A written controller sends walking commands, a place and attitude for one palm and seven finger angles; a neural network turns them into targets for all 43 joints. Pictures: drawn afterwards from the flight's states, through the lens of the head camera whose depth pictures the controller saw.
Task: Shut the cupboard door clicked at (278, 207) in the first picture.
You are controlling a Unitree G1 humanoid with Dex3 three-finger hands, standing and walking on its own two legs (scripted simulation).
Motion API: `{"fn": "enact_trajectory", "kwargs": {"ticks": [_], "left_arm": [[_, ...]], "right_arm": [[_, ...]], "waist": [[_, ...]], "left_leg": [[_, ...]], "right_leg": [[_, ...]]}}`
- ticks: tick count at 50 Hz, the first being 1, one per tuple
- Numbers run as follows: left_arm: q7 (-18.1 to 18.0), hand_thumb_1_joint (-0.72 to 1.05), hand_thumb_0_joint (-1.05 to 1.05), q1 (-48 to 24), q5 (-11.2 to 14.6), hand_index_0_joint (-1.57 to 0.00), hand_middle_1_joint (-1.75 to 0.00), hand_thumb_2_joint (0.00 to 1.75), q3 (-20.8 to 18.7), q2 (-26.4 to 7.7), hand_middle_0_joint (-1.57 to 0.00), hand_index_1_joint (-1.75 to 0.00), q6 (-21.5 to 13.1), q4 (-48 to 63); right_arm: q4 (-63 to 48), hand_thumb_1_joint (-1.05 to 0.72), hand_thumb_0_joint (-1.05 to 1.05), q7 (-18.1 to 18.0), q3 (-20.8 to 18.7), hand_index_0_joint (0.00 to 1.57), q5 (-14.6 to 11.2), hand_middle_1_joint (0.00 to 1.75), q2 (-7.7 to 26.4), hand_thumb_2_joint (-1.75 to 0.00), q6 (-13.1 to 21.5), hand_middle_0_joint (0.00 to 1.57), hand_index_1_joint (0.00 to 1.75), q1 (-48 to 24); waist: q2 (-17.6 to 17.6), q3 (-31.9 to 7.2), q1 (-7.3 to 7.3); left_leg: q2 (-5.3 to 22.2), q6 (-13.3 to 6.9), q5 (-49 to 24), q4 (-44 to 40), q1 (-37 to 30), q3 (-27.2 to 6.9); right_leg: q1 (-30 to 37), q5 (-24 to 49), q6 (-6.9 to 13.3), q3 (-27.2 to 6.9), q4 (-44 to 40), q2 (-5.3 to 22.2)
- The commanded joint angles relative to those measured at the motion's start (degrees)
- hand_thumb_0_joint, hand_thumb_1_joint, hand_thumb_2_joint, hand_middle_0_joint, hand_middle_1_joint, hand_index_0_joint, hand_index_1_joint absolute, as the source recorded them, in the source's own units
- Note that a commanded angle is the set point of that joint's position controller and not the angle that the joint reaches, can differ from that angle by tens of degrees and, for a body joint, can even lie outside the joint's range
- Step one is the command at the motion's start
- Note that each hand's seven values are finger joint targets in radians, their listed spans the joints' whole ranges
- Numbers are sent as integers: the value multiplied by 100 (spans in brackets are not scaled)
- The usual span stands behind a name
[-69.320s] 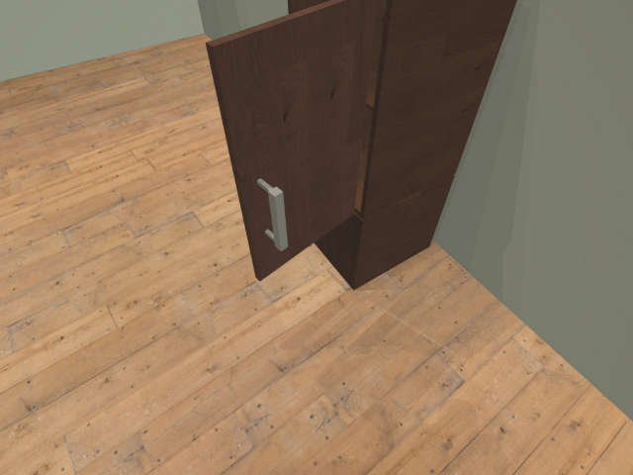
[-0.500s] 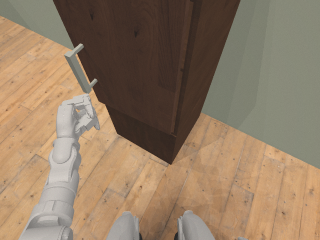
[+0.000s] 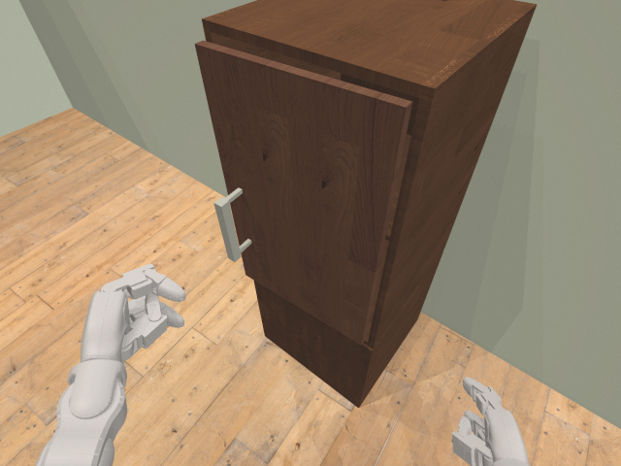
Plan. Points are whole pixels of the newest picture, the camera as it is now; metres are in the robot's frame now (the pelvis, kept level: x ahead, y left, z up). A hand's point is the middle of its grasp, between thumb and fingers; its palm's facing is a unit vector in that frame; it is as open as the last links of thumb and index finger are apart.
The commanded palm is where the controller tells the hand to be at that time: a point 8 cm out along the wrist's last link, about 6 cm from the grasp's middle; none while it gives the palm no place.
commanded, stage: draw the hand back to the body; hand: left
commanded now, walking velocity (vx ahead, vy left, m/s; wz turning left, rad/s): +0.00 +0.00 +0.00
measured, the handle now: (235, 225) +0.60 +0.21 -0.09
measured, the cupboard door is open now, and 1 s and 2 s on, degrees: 3 3 3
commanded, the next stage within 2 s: step back with the hand held close in 0.80 s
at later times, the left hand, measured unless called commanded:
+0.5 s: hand (29, 330) +0.19 +0.26 +0.19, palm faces +0.49 -0.76 -0.44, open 6.7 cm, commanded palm +0.15 +0.29 +0.19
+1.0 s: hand (45, 340) +0.18 +0.25 +0.18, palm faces +0.47 -0.78 -0.42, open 7.4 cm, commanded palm +0.13 +0.28 +0.19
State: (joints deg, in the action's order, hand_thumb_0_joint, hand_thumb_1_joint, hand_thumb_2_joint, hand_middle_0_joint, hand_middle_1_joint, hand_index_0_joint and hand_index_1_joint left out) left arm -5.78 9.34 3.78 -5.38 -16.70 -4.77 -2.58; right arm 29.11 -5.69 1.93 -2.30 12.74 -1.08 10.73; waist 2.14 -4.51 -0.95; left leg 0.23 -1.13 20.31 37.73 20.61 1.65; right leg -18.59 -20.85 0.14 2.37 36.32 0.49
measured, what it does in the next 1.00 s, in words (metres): stands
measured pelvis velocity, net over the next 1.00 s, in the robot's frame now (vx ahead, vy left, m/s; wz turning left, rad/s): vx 0.00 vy -0.02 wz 0.00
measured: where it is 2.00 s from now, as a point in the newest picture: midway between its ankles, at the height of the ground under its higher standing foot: outside the picture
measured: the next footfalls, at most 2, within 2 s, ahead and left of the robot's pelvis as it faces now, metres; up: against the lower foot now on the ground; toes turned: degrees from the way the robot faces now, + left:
none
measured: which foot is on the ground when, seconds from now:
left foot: down 0.00-1.00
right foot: down 0.00-1.00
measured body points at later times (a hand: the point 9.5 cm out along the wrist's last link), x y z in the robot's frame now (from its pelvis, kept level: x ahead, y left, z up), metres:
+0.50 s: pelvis +0.01 -0.01 +0.02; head -0.01 -0.04 +0.46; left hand +0.16 +0.30 +0.21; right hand +0.20 -0.22 -0.08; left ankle -0.01 +0.10 -0.72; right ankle -0.02 -0.12 -0.72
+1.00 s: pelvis +0.00 -0.02 +0.02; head -0.03 -0.05 +0.46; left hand +0.15 +0.29 +0.20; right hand +0.18 -0.24 -0.07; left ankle -0.01 +0.10 -0.72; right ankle -0.02 -0.12 -0.72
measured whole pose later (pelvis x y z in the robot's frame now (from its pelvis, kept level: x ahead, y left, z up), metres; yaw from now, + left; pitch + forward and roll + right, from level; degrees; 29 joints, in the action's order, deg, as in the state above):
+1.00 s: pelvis +0.00 -0.02 +0.02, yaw +0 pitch -2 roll -1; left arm -5.9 26.9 4.0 -21.0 -19.6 -7.6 19.7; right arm 36.1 -4.3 0.6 -0.8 13.3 6.0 11.4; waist 5.0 -1.6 -2.7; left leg 1.7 0.1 15.3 27.6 10.1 0.8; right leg -7.2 -15.2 1.5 3.2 24.6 -1.4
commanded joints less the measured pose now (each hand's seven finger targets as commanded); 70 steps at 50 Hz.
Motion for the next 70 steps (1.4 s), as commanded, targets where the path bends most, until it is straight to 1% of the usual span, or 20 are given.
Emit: {"fn": "enact_trajectory", "kwargs": {"ticks": [1,4,5,10,21,25,30,34,36,41,42,46,47,48,51,54,57,60,63,70], "left_arm": [[-99,90,0,-757,-1,-75,-90,90,-544,-786,-75,-90,-137,1817],[-93,90,0,-288,4,-67,-81,90,-854,-957,-67,-81,-64,2102],[-83,90,0,-184,21,-64,-78,90,-812,-853,-64,-78,-37,2299],[-101,90,0,342,11,-50,-63,90,-1268,-1101,-50,-63,-36,3009],[-145,90,0,1413,97,-20,-30,90,-2310,-1568,-20,-30,-270,3840],[-93,90,0,1291,83,-20,-30,90,-1905,-1143,-20,-30,-254,3265],[-135,90,0,1135,64,-20,-30,90,-2072,-1386,-20,-30,-391,3501],[-176,90,0,1103,41,-20,-30,90,-2292,-1646,-20,-30,-475,3718],[-169,90,0,1175,47,-20,-30,90,-2205,-1512,-20,-30,-480,3706],[-135,90,0,1252,75,-20,-30,90,-2165,-1409,-20,-30,-459,3480],[-126,90,0,1306,95,-20,-30,90,-2175,-1383,-20,-30,-450,3355],[-94,90,0,1235,95,-20,-30,90,-2109,-1334,-20,-30,-475,3384],[-150,90,0,621,21,-20,-30,90,-2675,-1924,-20,-30,-705,3725],[-130,90,0,1080,22,-20,-30,90,-2434,-1621,-20,-30,-744,3274],[-128,90,0,1472,-19,-20,-30,90,-2324,-1515,-20,-30,-863,3285],[-172,90,0,1692,1,-20,-30,90,-2434,-1619,-20,-30,-898,3581],[-223,90,0,1798,24,-20,-30,90,-2547,-1732,-20,-30,-864,3792],[-242,90,0,1998,40,-20,-30,90,-2612,-1770,-20,-30,-785,3798],[-268,90,0,2143,53,-20,-30,90,-2619,-1749,-20,-30,-744,3786],[-328,90,0,2181,1,-20,-30,90,-2656,-1749,-20,-30,-863,3949]], "right_arm": [[-709,-90,0,-22,-163,20,30,30,597,-90,388,20,30,-419],[-637,-90,0,21,-159,20,74,30,603,-90,499,20,30,-475],[-641,-90,0,47,-143,20,77,30,558,-90,520,20,30,-491],[-526,-90,0,120,-142,20,127,30,520,-90,693,20,30,-550],[-359,-90,0,158,-255,20,125,30,504,-90,945,20,30,-676],[-265,-90,0,142,-313,20,102,30,583,-90,945,20,30,-631],[-259,-90,0,72,-338,20,122,30,563,-90,1015,20,30,-709],[-209,-90,0,44,-322,20,142,30,543,-90,1135,20,30,-766],[-205,-90,0,56,-297,20,137,30,498,-90,1149,20,30,-738],[-187,-90,0,75,-305,20,131,30,501,-90,1153,20,30,-734],[-187,-90,0,71,-310,20,126,30,498,-90,1136,20,30,-721],[-196,-90,0,76,-332,20,121,30,514,-90,1121,20,30,-745],[-327,-90,0,102,-377,20,106,30,710,-90,990,20,30,-641],[-197,-90,0,102,-369,20,137,30,637,-90,916,20,30,-637],[-224,-90,0,118,-427,20,160,30,645,-90,761,20,30,-605],[-331,-90,0,62,-468,20,168,30,726,-90,649,20,30,-669],[-493,-90,0,0,-471,20,163,30,733,-90,496,20,30,-639],[-586,-90,0,-25,-474,20,152,30,730,-90,365,20,30,-603],[-665,-90,0,-25,-499,20,139,30,750,-90,284,20,30,-571],[-696,-90,0,-42,-466,20,146,30,773,-90,338,20,30,-562]], "waist": [[193,-507,23],[-5,-381,-60],[179,-377,-52],[306,-382,-140],[110,-118,-288],[-97,423,-157],[-33,8,-248],[132,7,-307],[299,52,-294],[199,350,-272],[-21,406,-269],[25,368,-255],[80,514,-53],[-239,493,6],[-307,147,25],[189,-233,27],[216,-554,10],[126,-661,20],[32,-567,24],[256,-248,47]], "left_leg": [[115,20,-1903,-1016,-1129,-171],[130,12,-2177,-1184,-1240,-163],[136,28,-2299,-1234,-1317,-147],[138,52,-2715,-1329,-1485,-134],[107,12,-2299,-1406,-1357,-44],[106,-29,-1677,-1498,-1261,-8],[45,-104,-1533,-1474,-1379,31],[18,-100,-1576,-1430,-1354,32],[22,-72,-1651,-1448,-1364,46],[53,-53,-1537,-1519,-1305,38],[61,-66,-1491,-1522,-1301,46],[54,-80,-1339,-1543,-1362,68],[156,-162,-952,-1180,-979,-62],[111,-150,-851,-949,-1020,-99],[145,-92,-1122,-903,-972,-147],[288,-88,-2046,-1231,-1182,-186],[431,-71,-2995,-1303,-1125,-258],[472,-50,-3273,-1287,-984,-278],[520,-56,-2883,-1353,-651,-300],[598,-217,-877,-1779,523,-532]], "right_leg": [[563,1787,118,20,-854,-37],[805,2007,98,36,-1053,-47],[941,2071,99,36,-1066,-1],[1200,2334,83,48,-1214,7],[1219,2139,34,45,-1345,17],[844,1589,-3,5,-1493,36],[1034,1495,-7,-83,-1499,81],[1072,1556,10,-122,-1575,63],[1100,1657,19,-102,-1514,77],[965,1492,5,-107,-1602,52],[919,1438,-12,-108,-1632,43],[909,1205,-19,-155,-1719,58],[500,1246,49,-827,-2101,433],[350,1174,114,-947,-2241,627],[492,1646,205,-869,-1966,787],[717,2408,66,-495,-1473,497],[1075,2965,-20,-297,-1024,296],[1234,3302,-27,-283,-834,263],[1233,3077,-40,-349,-780,236],[1384,1917,-95,-402,-682,128]]}}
